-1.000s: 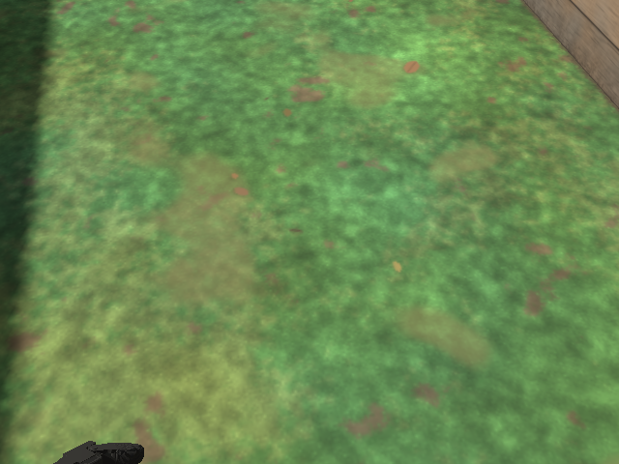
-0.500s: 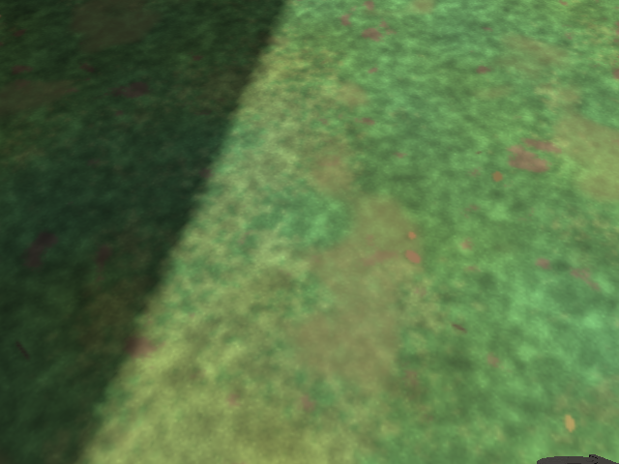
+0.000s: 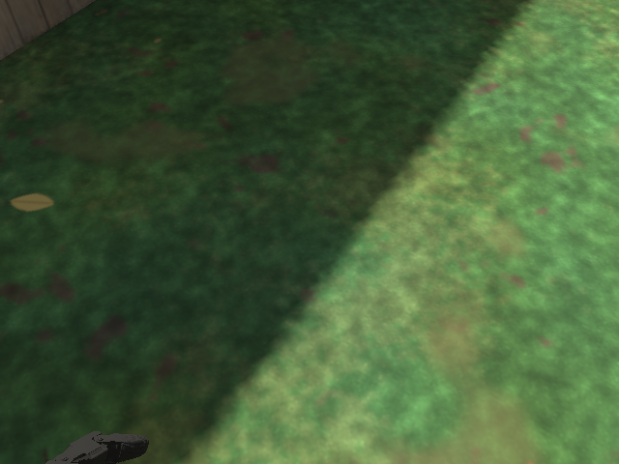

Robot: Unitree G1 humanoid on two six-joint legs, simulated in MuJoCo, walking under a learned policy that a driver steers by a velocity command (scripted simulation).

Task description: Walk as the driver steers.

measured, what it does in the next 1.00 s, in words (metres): walks ahead, turning right: left foot, then right foot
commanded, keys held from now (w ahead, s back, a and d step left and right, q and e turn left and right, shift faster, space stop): w+shift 0.14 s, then e+shift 0.68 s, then shift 0.18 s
